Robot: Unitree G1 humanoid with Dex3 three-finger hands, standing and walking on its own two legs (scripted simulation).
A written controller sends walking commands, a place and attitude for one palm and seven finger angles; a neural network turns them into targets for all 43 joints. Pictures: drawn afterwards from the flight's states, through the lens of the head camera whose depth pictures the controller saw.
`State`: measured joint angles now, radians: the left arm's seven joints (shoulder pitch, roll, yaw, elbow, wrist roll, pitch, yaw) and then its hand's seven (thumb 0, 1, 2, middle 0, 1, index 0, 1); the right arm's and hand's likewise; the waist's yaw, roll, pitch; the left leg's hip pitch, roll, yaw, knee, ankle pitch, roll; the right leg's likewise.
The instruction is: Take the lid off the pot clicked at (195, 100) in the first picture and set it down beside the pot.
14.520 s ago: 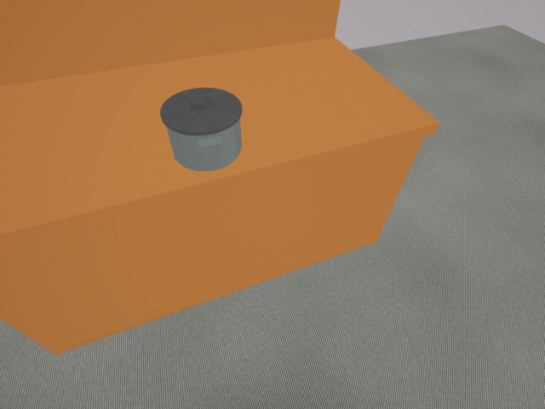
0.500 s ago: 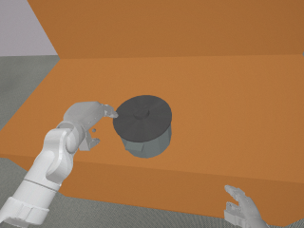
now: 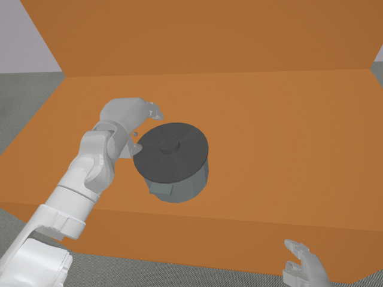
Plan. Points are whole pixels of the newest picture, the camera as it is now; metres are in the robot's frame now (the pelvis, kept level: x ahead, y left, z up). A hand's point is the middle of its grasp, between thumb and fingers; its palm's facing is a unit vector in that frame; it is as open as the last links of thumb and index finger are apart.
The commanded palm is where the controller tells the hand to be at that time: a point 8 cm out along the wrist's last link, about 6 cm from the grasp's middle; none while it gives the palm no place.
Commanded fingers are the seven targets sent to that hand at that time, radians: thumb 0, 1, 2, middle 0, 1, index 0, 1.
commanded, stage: move the open hand above the knob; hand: left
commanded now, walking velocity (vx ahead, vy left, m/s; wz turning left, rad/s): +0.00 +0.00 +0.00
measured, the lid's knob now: (169, 144) +0.43 +0.09 +0.05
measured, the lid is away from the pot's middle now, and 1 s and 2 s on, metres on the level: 0.00 0.00 0.00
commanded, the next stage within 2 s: lower the open fingers around the knob in 1.76 s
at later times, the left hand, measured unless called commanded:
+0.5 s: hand (168, 133) +0.41 +0.07 +0.11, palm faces -0.24 +0.01 -0.97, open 9.9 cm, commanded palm +0.40 +0.09 +0.18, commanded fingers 0.00 -0.24 1.35 -0.84 -0.08 -0.84 -0.08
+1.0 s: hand (158, 137) +0.40 +0.09 +0.11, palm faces -0.25 -0.04 -0.97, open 9.9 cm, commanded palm +0.39 +0.10 +0.18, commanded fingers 0.00 -0.24 1.35 -0.84 -0.08 -0.84 -0.08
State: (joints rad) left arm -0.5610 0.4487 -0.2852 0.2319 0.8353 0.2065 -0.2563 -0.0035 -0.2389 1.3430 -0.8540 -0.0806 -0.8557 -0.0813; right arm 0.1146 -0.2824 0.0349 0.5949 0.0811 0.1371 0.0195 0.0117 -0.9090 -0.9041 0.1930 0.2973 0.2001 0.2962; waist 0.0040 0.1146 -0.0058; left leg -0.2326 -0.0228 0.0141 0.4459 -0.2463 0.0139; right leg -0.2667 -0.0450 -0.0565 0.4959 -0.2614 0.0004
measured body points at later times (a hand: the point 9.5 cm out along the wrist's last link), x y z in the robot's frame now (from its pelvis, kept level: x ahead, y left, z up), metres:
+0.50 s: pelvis +0.00 +0.01 +0.00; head +0.02 -0.04 +0.44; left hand +0.42 +0.07 +0.17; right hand +0.17 -0.22 -0.13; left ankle -0.01 +0.11 -0.74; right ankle +0.00 -0.12 -0.74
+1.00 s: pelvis +0.00 +0.00 +0.00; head +0.01 -0.04 +0.45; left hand +0.41 +0.09 +0.16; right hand +0.17 -0.22 -0.12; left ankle -0.01 +0.11 -0.74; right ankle +0.00 -0.12 -0.74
